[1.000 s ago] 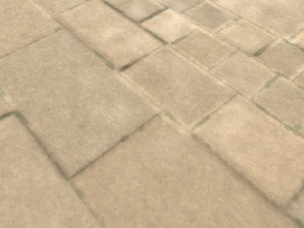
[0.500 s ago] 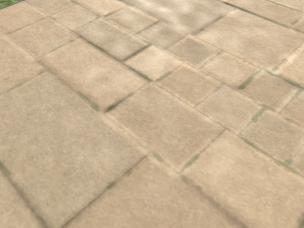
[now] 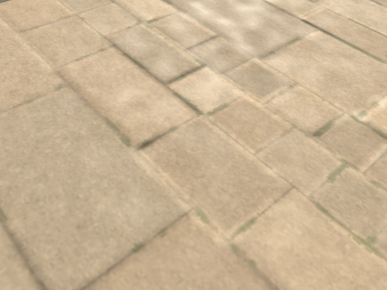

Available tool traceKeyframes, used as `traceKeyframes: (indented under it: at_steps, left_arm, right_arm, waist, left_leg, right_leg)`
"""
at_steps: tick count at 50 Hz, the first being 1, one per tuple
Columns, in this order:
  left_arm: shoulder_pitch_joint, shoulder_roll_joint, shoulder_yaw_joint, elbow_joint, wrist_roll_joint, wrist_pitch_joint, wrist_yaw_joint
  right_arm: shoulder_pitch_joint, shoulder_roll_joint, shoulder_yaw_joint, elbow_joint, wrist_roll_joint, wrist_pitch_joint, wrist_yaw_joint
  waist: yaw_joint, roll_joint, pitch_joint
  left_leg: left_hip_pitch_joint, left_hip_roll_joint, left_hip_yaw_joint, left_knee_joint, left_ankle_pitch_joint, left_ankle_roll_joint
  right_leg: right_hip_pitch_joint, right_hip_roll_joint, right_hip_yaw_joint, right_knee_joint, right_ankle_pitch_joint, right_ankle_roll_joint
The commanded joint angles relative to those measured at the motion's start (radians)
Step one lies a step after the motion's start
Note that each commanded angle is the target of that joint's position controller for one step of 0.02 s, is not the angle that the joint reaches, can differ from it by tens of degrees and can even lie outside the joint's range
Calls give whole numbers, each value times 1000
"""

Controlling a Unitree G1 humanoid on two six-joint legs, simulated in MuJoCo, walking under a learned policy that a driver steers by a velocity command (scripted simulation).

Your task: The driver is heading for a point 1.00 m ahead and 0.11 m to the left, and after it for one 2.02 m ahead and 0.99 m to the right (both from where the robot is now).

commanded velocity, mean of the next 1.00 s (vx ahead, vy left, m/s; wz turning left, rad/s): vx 0.47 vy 0.00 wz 0.06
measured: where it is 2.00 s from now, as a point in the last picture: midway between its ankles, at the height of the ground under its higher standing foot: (174, 223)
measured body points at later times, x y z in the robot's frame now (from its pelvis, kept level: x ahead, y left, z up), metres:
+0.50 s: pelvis +0.23 +0.01 -0.02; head +0.27 +0.01 +0.43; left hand +0.43 +0.22 -0.14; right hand +0.09 -0.20 -0.16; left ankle +0.03 +0.10 -0.74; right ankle +0.36 -0.06 -0.74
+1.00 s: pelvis +0.50 +0.01 -0.01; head +0.53 +0.01 +0.44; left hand +0.40 +0.23 -0.15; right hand +0.68 -0.19 -0.13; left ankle +0.65 +0.12 -0.71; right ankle +0.36 -0.06 -0.74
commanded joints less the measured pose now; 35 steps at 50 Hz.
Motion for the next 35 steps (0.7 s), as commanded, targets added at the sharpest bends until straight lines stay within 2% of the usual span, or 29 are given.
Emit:
traceKeyframes:
  at_steps: [1, 2, 3, 4, 5, 6, 7, 9, 12, 16, 19, 21, 22, 23, 24, 25, 26, 27, 28, 29, 30, 32, 33, 35]
  left_arm:
    - [-95, 76, 10, -70, 2, -19, -1]
    - [-131, -6, -13, -110, -3, -27, -12]
    - [-163, 29, -4, -146, 16, -28, -20]
    - [-190, 73, 6, -159, 38, -27, -31]
    - [-191, 59, 5, -155, 32, -30, -42]
    - [-173, 42, 2, -144, 25, -34, -48]
    - [-167, 42, 5, -137, 25, -35, -52]
    - [-185, 44, 9, -139, 24, -25, -55]
    - [-288, 32, 7, -177, 20, -12, -54]
    - [-469, 15, -7, -249, 11, -10, -54]
    - [-540, 23, -13, -282, 5, -12, -53]
    - [-539, 38, -9, -295, 5, -16, -48]
    - [-505, 49, -4, -290, 5, -20, -42]
    - [-435, 64, 4, -271, 5, -25, -35]
    - [-306, 85, 17, -231, 5, -33, -28]
    - [-140, 111, 33, -177, 13, -43, -19]
    - [28, 192, 56, -147, 40, -49, -10]
    - [38, 253, 69, -152, 47, -42, -18]
    - [-54, 213, 64, -160, 8, -32, -26]
    - [-160, 152, 46, -178, -3, -36, -28]
    - [-202, 98, 32, -179, 1, -47, -32]
    - [-189, 37, 10, -151, 2, -60, -22]
    - [-158, 36, 7, -137, 3, -68, -19]
    - [-107, 64, 8, -119, 1, -79, -14]
  right_arm:
    - [254, -51, -20, 47, -5, -7, -10]
    - [362, -142, -41, 57, -16, -16, -22]
    - [410, -199, -55, 73, -8, -7, -23]
    - [310, -163, -46, 49, -8, -2, -25]
    - [224, -139, -39, 18, -3, -8, -19]
    - [181, -126, -35, 1, 1, -18, -17]
    - [169, -107, -30, -5, 5, -29, -19]
    - [215, -81, -20, 18, 3, -42, -24]
    - [288, -69, -11, 46, 3, -48, -26]
    - [314, -69, -4, 52, 0, -51, -27]
    - [332, -84, -7, 63, -2, -53, -31]
    - [322, -96, -11, 68, -5, -53, -34]
    - [304, -105, -13, 67, -6, -53, -35]
    - [290, -119, -18, 67, -6, -52, -37]
    - [278, -132, -22, 68, -6, -48, -37]
    - [262, -135, -23, 63, 0, -45, -35]
    - [270, -99, -13, 35, 6, -43, -30]
    - [386, 0, -2, 28, 40, -39, -17]
    - [289, -95, -27, 18, 17, -35, -19]
    - [184, -102, -31, -19, 10, -38, -15]
    - [139, -88, -31, -28, 5, -42, -14]
    - [160, -50, -30, -22, -19, -19, -5]
    - [167, -35, -30, -22, -21, -7, 0]
    - [125, -34, -32, -41, -23, 9, 7]
  waist:
    - [-130, 38, 88]
    - [-169, 269, 64]
    - [-166, 322, 110]
    - [-102, 187, 175]
    - [-59, 122, 183]
    - [-32, 99, 165]
    - [-18, 87, 144]
    - [-16, 89, 118]
    - [-32, 105, 119]
    - [-61, 123, 141]
    - [-74, 136, 147]
    - [-59, 135, 142]
    - [-37, 134, 123]
    - [-5, 139, 81]
    - [47, 132, 14]
    - [115, 112, -70]
    - [159, 23, -190]
    - [85, -182, -288]
    - [69, -35, -207]
    - [36, -9, -61]
    - [11, 40, 4]
    - [-47, 24, 28]
    - [-57, 12, 28]
    - [-66, 6, 48]
  left_leg:
    - [371, 5, -36, -156, -30, 0]
    - [449, 249, -409, -368, -319, 54]
    - [400, 394, -689, -499, -525, 142]
    - [286, 387, -667, -494, -514, 155]
    - [226, 340, -575, -493, -404, 135]
    - [209, 294, -479, -501, -263, 113]
    - [214, 261, -402, -504, -132, 98]
    - [250, 215, -288, -484, 98, 87]
    - [290, 195, -210, -460, 320, 93]
    - [274, 172, -141, -447, 506, 96]
    - [304, 184, -119, -433, 591, 99]
    - [347, 205, -108, -394, 705, 97]
    - [365, 209, -93, -340, 841, 89]
    - [382, 209, -80, -251, 986, 78]
    - [384, 197, -66, -102, 1067, 67]
    - [294, 167, -42, 98, 982, 51]
    - [86, 117, -14, 401, 615, 40]
    - [-255, -81, -16, 775, -183, 5]
    - [-340, -29, -137, 826, -110, 27]
    - [-365, 19, -127, 779, -3, 31]
    - [-325, 49, -122, 724, 54, 29]
    - [-225, 83, -119, 637, 75, 11]
    - [-205, 83, -111, 610, 74, 2]
    - [-238, 91, -89, 557, 95, -14]
  right_leg:
    - [-426, -119, 120, 7, -301, -110]
    - [-559, -5, -19, 335, -246, -58]
    - [-686, 29, -41, 553, -276, -62]
    - [-687, -43, 26, 657, -183, -71]
    - [-659, -68, 46, 668, -88, -69]
    - [-615, -84, 49, 653, -18, -56]
    - [-586, -92, 38, 636, 31, -41]
    - [-581, -86, 10, 623, 96, -22]
    - [-634, -82, -18, 573, 147, -2]
    - [-587, -57, -60, 367, 220, 8]
    - [-518, -36, -85, 245, 236, -17]
    - [-467, -24, -90, 196, 206, -51]
    - [-409, -5, -96, 178, 179, -71]
    - [-321, 23, -102, 167, 145, -91]
    - [-188, 53, -108, 134, 135, -112]
    - [27, 38, -88, 83, 168, -136]
    - [274, -186, 163, 72, 16, -184]
    - [472, -453, 691, -70, -61, -334]
    - [369, -398, 702, -148, -160, -302]
    - [216, -368, 533, -173, -127, -264]
    - [93, -325, 428, -204, 10, -237]
    - [-35, -249, 280, -232, 155, -188]
    - [-53, -239, 246, -237, 214, -185]
    - [-63, -222, 191, -254, 283, -185]
Velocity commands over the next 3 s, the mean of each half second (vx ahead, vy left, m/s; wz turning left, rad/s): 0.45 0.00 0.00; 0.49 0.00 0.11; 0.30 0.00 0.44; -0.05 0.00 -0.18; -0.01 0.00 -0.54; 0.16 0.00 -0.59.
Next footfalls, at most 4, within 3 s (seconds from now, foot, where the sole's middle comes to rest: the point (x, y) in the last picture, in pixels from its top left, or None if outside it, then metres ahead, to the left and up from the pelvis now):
0.02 left None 0.07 0.10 -0.78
0.50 right None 0.40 -0.07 -0.78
1.08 left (167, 245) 0.70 0.11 -0.78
1.56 right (187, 194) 0.93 0.04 -0.78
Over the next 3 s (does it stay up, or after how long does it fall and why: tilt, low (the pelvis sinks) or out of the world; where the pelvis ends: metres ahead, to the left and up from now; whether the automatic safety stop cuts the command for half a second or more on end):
stays up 0.79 0.03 0.00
